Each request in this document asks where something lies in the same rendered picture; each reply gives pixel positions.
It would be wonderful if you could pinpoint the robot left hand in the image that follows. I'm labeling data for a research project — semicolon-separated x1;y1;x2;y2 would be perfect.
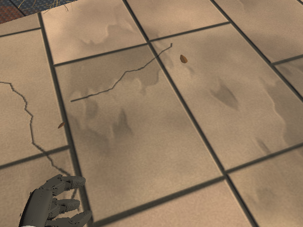
18;174;93;227

